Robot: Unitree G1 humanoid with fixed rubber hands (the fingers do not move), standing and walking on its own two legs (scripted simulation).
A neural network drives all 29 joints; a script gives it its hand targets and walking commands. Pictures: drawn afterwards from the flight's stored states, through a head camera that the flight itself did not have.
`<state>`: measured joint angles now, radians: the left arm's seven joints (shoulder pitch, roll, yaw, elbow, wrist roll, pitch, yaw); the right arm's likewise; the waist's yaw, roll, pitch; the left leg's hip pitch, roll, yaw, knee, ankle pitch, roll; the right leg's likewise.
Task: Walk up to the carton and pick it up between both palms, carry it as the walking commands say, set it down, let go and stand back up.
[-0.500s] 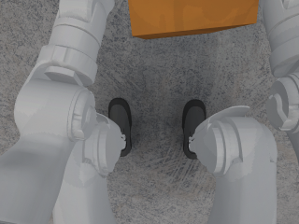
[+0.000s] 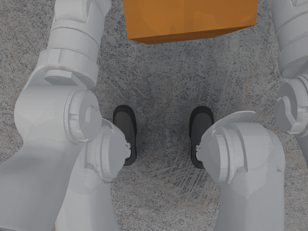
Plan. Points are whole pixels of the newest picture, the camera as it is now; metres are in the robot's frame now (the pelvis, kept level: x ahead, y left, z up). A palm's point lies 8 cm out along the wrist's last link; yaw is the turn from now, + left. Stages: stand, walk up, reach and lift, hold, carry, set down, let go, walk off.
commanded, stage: reach and lift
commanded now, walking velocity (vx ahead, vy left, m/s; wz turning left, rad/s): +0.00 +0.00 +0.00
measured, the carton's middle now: out of the picture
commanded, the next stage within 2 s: none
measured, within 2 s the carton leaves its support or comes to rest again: leaves its support in 0.26 s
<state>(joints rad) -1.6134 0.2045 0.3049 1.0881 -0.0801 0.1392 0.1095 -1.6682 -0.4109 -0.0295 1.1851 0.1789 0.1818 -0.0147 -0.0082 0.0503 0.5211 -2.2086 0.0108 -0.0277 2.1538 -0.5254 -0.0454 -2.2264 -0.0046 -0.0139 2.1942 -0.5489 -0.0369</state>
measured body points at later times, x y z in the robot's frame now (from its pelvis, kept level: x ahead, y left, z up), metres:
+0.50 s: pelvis +0.00 +0.01 +0.01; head +0.37 -0.03 +0.25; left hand +0.58 +0.11 -0.14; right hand +0.59 -0.17 -0.14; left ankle +0.13 +0.14 -0.34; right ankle +0.12 -0.10 -0.34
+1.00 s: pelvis -0.01 +0.01 +0.02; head +0.34 -0.03 +0.29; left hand +0.57 +0.11 -0.09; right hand +0.58 -0.17 -0.09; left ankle +0.13 +0.14 -0.34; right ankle +0.12 -0.10 -0.34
